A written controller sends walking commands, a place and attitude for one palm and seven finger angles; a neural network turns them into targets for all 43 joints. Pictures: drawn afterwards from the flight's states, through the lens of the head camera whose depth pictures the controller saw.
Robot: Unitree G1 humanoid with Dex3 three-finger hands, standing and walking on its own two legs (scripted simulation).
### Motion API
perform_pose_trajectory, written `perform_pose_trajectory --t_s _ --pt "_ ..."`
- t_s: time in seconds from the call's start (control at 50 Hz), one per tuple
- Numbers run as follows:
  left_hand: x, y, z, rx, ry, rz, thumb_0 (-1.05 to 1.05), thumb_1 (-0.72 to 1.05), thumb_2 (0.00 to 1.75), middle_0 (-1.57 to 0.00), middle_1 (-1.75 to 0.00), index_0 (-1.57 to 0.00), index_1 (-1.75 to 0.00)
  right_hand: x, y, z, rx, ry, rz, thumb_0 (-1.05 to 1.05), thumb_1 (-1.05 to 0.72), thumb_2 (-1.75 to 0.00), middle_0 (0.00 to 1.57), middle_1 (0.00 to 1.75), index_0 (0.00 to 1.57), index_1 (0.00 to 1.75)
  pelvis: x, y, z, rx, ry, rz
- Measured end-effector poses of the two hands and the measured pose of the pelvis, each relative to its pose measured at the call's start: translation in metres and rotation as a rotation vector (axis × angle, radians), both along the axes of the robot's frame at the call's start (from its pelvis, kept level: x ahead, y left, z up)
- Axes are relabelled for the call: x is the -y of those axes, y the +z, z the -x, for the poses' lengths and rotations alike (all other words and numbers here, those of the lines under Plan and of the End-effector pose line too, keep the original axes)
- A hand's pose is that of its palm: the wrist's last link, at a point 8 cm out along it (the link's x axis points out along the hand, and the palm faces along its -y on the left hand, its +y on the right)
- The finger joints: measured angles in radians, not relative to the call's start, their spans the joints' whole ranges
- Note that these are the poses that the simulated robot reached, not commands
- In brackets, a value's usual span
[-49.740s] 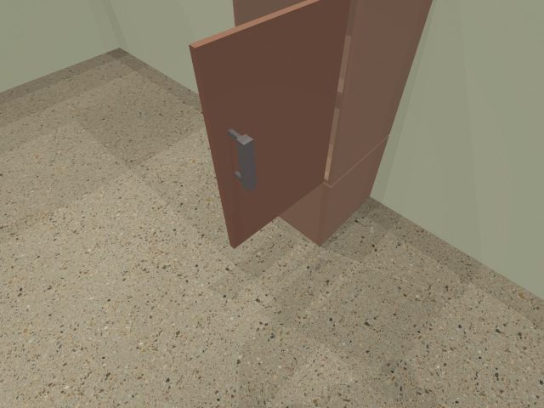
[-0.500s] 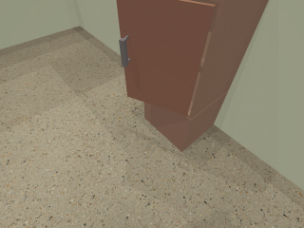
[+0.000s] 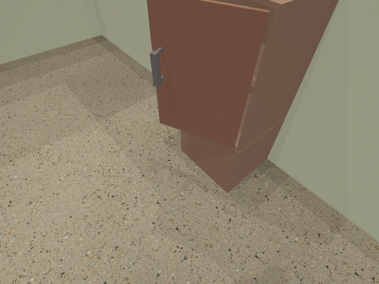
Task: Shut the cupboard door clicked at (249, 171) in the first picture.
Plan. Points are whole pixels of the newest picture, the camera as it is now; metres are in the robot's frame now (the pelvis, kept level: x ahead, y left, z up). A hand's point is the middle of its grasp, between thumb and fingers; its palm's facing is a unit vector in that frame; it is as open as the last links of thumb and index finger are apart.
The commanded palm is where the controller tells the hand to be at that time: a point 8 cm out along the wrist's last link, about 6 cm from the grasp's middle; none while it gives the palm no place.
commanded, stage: walk to a spot facing it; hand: left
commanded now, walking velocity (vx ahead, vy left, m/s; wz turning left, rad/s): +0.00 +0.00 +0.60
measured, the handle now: (158, 66) +0.86 +0.17 +0.00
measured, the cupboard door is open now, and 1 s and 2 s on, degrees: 25 25 25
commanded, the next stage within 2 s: none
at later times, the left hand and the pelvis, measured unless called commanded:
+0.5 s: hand out of the picture +0.02 +0.23 -0.18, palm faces +0.23 -0.94 -0.25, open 7.4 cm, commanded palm none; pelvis -0.01 +0.01 -0.01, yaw +13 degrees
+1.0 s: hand out of the picture -0.07 +0.16 -0.18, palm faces +0.57 -0.78 -0.25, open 7.4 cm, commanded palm none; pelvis +0.00 -0.04 -0.02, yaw +36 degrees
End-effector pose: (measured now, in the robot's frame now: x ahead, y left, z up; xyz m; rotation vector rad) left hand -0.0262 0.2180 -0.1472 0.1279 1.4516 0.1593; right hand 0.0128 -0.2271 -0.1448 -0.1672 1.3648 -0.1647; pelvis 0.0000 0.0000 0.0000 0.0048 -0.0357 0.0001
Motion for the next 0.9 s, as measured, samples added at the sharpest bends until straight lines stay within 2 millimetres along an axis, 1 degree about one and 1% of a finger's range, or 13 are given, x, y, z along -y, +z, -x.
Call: perform_pose_trajectory --t_s 0.12,0.22,0.3,0.34,0.4,0.5,0.56,0.62,0.68,0.7,0.76,0.84,0.9 --pt "-0.001 -0.002 -0.005 0.012 0.019 -0.008 0.01 0.91 0.9 -0.19 -0.3 -0.2 -0.3 0.0 -0.003 0.002 -0.017 0.006 -0.001 0.0 -0.91 -0.9 0.2 0.3 0.2 0.29 0.0 -0.003 -0.001 -0.003 0.022 0.0" --pt "-0.008 -0.01 -0.004 0.039 0.075 -0.02 0.01 0.91 0.9 -0.2 -0.3 -0.2 -0.3 -0.001 -0.01 0.003 -0.056 0.038 0.002 0.0 -0.91 -0.9 0.2 0.3 0.2 0.29 -0.003 -0.012 0.0 0.002 0.078 0.016" --pt "-0.021 -0.024 -0.002 0.057 0.124 -0.024 0.01 0.91 0.9 -0.2 -0.3 -0.2 -0.3 -0.005 -0.016 -0.008 -0.067 0.079 0.02 0.0 -0.91 -0.9 0.2 0.3 0.2 0.29 -0.011 -0.023 -0.003 0.017 0.141 0.018" --pt "-0.029 -0.027 -0.003 0.063 0.145 -0.03 0.01 0.91 0.9 -0.2 -0.3 -0.2 -0.3 -0.007 -0.017 -0.016 -0.048 0.108 0.028 0.0 -0.91 -0.9 0.2 0.3 0.2 0.29 -0.015 -0.026 -0.001 0.016 0.153 0.004" --pt "-0.04 -0.018 -0.009 0.081 0.151 -0.052 0.01 0.91 0.9 -0.2 -0.3 -0.2 -0.3 -0.01 -0.012 -0.026 -0.021 0.141 0.026 0.0 -0.91 -0.9 0.2 0.3 0.2 0.29 -0.017 -0.021 0.005 -0.001 0.168 -0.001" --pt "-0.053 0.005 -0.028 0.176 0.162 -0.095 0.01 0.91 0.9 -0.19 -0.3 -0.2 -0.3 -0.006 -0.001 -0.047 0.007 0.207 0.02 0.0 -0.91 -0.9 0.21 0.3 0.2 0.3 -0.011 -0.009 0.011 -0.033 0.222 0.018" --pt "-0.054 0.016 -0.037 0.232 0.179 -0.124 0.01 0.91 0.9 -0.19 -0.3 -0.2 -0.3 0.002 0.002 -0.063 0.023 0.245 0.019 0.0 -0.91 -0.9 0.21 0.3 0.2 0.3 -0.002 -0.005 0.012 -0.046 0.262 0.031" --pt "-0.05 0.023 -0.04 0.27 0.202 -0.153 0.01 0.91 0.9 -0.19 -0.3 -0.2 -0.3 0.014 0.002 -0.082 0.042 0.285 0.02 0.0 -0.91 -0.9 0.21 0.3 0.2 0.3 0.011 -0.005 0.011 -0.054 0.307 0.038" --pt "-0.039 0.026 -0.033 0.298 0.236 -0.186 0.01 0.91 0.9 -0.19 -0.3 -0.2 -0.3 0.029 -0.003 -0.104 0.062 0.323 0.017 0.0 -0.91 -0.9 0.21 0.3 0.2 0.3 0.028 -0.01 0.008 -0.064 0.354 0.026" --pt "-0.036 0.025 -0.028 0.301 0.244 -0.201 0.01 0.91 0.9 -0.19 -0.3 -0.2 -0.3 0.033 -0.006 -0.113 0.072 0.332 0.015 0.0 -0.91 -0.9 0.21 0.3 0.2 0.3 0.033 -0.014 0.006 -0.071 0.363 0.009" --pt "-0.019 0.027 -0.006 0.255 0.299 -0.206 0.01 0.91 0.9 -0.2 -0.3 -0.2 -0.3 0.041 -0.006 -0.136 0.091 0.378 0.021 0.01 -0.91 -0.9 0.2 0.3 0.2 0.3 0.04 -0.011 0.006 -0.051 0.413 0.013" --pt "0.002 0.025 0.019 0.196 0.367 -0.186 0.01 0.91 0.9 -0.2 -0.3 -0.2 -0.3 0.036 0.002 -0.162 0.116 0.439 0.007 0.01 -0.91 -0.9 0.2 0.3 0.2 0.29 0.046 -0.006 0.0 -0.04 0.478 -0.016" --pt "0.015 0.02 0.036 0.179 0.429 -0.164 0.01 0.91 0.9 -0.2 -0.3 -0.2 -0.3 0.022 0.004 -0.178 0.115 0.51 -0.003 0.01 -0.91 -0.9 0.2 0.3 0.19 0.29 0.047 -0.006 -0.002 -0.038 0.536 -0.03"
